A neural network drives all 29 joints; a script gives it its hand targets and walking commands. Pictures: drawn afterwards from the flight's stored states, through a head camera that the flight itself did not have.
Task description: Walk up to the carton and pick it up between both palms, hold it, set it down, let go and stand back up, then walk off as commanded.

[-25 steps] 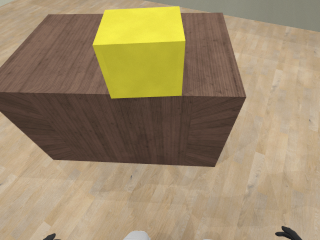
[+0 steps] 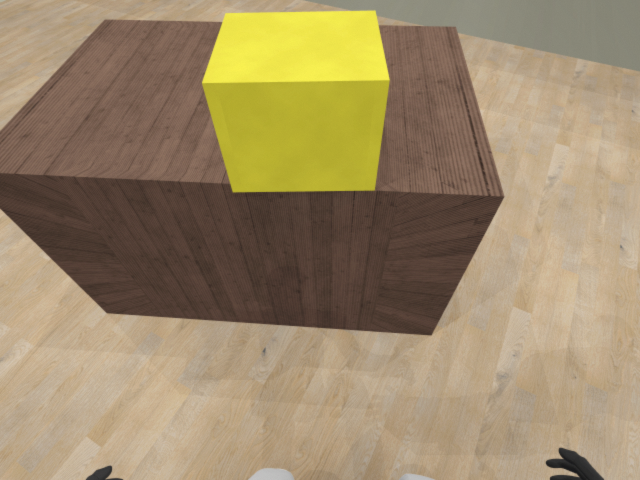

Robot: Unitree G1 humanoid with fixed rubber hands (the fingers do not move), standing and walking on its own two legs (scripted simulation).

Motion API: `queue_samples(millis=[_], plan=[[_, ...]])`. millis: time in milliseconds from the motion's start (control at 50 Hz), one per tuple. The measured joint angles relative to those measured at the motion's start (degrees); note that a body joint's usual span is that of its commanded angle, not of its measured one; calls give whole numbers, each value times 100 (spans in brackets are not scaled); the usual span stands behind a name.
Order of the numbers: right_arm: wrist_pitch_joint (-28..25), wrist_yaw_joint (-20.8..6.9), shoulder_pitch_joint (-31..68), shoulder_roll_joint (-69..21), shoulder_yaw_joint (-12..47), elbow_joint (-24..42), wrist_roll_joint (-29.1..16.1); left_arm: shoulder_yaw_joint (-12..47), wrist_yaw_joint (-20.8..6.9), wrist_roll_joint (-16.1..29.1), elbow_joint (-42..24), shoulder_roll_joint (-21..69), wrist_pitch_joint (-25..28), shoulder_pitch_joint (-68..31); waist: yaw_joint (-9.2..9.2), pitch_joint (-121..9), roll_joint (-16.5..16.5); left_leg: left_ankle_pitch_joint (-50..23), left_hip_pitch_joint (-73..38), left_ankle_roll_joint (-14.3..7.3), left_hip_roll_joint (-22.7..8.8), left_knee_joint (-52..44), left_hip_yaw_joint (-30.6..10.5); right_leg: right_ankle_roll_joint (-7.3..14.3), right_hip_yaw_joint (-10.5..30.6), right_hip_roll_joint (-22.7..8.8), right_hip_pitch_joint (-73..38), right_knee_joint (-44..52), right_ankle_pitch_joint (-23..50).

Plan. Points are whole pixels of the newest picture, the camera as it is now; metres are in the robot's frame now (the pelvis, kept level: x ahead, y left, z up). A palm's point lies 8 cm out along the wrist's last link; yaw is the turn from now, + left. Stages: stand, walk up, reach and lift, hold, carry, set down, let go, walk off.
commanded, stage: walk up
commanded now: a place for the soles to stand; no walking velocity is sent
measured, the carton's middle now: (302, 104) +0.75 +0.07 +0.03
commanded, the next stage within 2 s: none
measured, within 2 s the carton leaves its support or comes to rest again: neither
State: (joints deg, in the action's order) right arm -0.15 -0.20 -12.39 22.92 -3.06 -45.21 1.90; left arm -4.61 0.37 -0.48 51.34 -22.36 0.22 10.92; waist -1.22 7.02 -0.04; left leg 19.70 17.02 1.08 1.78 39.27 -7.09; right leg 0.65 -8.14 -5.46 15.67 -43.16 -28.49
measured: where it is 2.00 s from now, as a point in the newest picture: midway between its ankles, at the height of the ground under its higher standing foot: (322, 457)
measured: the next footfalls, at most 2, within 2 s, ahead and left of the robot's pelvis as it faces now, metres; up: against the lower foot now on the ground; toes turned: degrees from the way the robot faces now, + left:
left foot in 0.88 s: +0.13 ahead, +0.17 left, +0.00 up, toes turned -3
right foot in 1.20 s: +0.25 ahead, -0.10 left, +0.00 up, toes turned -4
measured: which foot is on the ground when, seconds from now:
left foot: down 0.00-0.66, up 0.68-0.86, down 0.88-1.00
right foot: down 0.00-0.88, up 0.90-1.00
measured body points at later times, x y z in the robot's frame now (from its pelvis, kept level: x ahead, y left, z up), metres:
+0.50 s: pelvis +0.00 +0.00 +0.00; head +0.03 +0.00 +0.45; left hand +0.08 +0.33 -0.11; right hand +0.12 -0.31 -0.10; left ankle +0.01 +0.15 -0.71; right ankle -0.01 -0.11 -0.72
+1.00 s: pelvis +0.06 +0.04 +0.01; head +0.08 +0.05 +0.46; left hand +0.10 +0.36 -0.11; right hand +0.16 -0.28 -0.09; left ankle +0.09 +0.17 -0.72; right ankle +0.02 -0.09 -0.66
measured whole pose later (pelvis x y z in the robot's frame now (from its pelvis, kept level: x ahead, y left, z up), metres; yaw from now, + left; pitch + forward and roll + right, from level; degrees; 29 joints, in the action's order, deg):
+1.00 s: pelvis +0.06 +0.04 +0.01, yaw +2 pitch -3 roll +0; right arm -3.0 -2.4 -16.4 24.0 -2.9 -45.5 1.9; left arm -4.7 -1.8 -0.5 51.2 -22.4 1.2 15.9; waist -0.8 5.0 0.4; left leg 17.2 16.6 -0.6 1.6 36.2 -5.5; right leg 0.4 -4.4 -4.3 20.1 -60.6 -26.4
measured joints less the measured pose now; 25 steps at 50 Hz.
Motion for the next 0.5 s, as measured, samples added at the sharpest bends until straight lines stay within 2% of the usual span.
queue_samples(millis=[40, 80, 140, 180, 240, 280, 320, 380, 420, 460, 500], plan=[[-18, 6, 28, -1, 0, 0, 0, 0, 0, 0, -2, -2, 2, 1, -4, -3, 4, -29, 17, 22, 2, -64, 2, 0, 5, 18, -26, 181, 88], [-17, 7, 40, -1, 1, -3, 0, 0, 0, 0, -2, -1, 40, 5, -16, 2, -2, -63, 40, 38, 4, -44, 1, 0, 3, 22, -41, 353, 808], [-7, 7, 41, 2, 0, -5, 0, 0, 0, 0, -1, -2, 93, 21, -22, 3, -2, 628, 124, -98, 13, 531, 4, 0, 8, 11, -120, 351, 674], [-6, 7, 38, 11, 1, -1, 0, 0, 0, 0, -2, 0, 123, 17, -15, -11, -10, 801, 118, -147, 6, 639, -3, 0, 1, -9, -120, 352, 616], [-9, 7, 38, 13, 1, -1, 0, 0, 0, 0, 1, 1, 121, 9, -3, -3, -19, -114, -53, -192, -11, -68, -7, -13, -2, -20, -54, 233, 573], [-9, 4, 39, -5, 9, -17, 0, 0, -8, 0, 3, 0, 54, 0, -6, 5, 4, -104, -55, -22, -7, 0, -3, -14, 4, -27, -51, 141, 446], [-22, 4, 41, -5, 11, -16, 0, 0, -9, 0, -1, 0, 16, -5, -6, -17, 5, 19, -53, 26, -7, -23, -14, -14, 4, -7, -48, 139, 134], [-25, 5, 47, -5, 11, -17, 0, 0, -9, 0, -2, -1, 37, -5, -27, -17, 4, 1, -40, 54, -4, -57, -23, -14, 6, 5, -71, 341, 751], [-25, 6, 47, -7, 11, -19, 0, 0, -9, 0, -1, -1, 68, 3, -36, -17, 5, 80, 10, -35, 3, 161, -21, -15, 9, 4, -110, 343, 704], [-24, 6, 47, -6, 10, -18, 0, 0, -9, 0, -1, -1, 92, 3, -32, -27, 3, 574, 20, -126, 3, 441, -23, -15, 7, 1, -137, 343, 621], [-23, 5, 43, -1, 11, -13, 0, 1, -9, 0, -1, 2, 97, -4, -13, -40, -7, 368, -50, -212, -6, 169, -32, -16, -1, -1, -111, 328, 603]])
